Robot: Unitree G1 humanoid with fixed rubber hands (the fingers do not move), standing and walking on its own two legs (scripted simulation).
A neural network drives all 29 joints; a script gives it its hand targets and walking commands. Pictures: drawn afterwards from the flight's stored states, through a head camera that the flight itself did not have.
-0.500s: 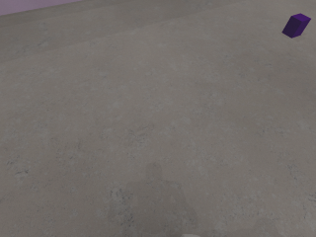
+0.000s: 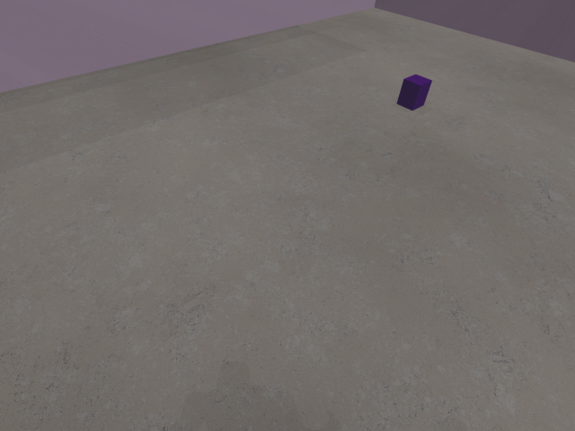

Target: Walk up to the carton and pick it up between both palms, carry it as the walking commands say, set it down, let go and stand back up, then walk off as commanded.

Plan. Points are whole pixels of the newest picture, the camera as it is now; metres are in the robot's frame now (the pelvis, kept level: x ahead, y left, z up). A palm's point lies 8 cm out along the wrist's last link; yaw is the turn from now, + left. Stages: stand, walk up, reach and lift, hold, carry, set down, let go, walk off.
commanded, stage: walk up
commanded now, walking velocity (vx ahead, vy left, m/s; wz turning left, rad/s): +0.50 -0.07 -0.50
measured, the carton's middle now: (414, 92) +2.66 -1.26 -0.67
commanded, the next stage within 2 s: none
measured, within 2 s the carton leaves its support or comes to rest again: neither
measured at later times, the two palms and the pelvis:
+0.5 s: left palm (217, 354) +0.32 +0.10 -0.14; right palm (479, 420) +0.19 -0.35 -0.16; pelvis +0.20 -0.11 -0.02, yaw -14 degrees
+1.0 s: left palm (247, 240) +0.59 +0.05 -0.14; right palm (465, 331) +0.33 -0.37 -0.11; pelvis +0.43 -0.15 +0.01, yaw -20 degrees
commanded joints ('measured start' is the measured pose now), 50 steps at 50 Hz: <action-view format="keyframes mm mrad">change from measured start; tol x16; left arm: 1 -216 93 23 -160 0 -83 -28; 11 -269 53 0 -132 5 -78 -36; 16 336 341 67 27 -6 -95 37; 22 -24 140 23 -81 -21 -124 56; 50 -166 1 -7 -82 -22 -34 -29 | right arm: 1 101 -191 -60 -22 -1 -31 -6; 31 -55 -49 -35 -54 14 4 63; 36 292 -289 -89 29 13 -13 15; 40 52 -141 -51 3 15 -26 10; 50 100 -124 -45 62 25 -28 9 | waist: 1 -16 183 173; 11 6 217 248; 16 267 -273 -146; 33 14 -28 78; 36 -97 445 -86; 42 12 123 41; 50 22 242 150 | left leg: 1 159 343 -312 -459 -242 79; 11 14 244 59 -355 92 51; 14 -112 143 130 277 560 13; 16 -557 -46 -48 780 -230 -20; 18 -594 46 -153 841 -174 23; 33 19 25 -32 57 143 -36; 36 393 491 -773 -383 -344 122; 40 152 349 -426 -378 -218 104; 44 148 312 -227 -239 423 68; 50 26 291 -124 -383 141 87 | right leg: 1 -368 -139 51 153 101 21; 11 -97 -109 -146 -213 48 -12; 14 407 -2 -172 -295 15 -69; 16 618 -455 724 -673 -239 -248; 22 62 -334 320 -717 -71 -173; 33 -78 -227 205 -612 -48 -124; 36 -386 2 -10 203 -120 -10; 39 -343 -106 42 351 65 -20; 50 -276 -202 15 18 285 53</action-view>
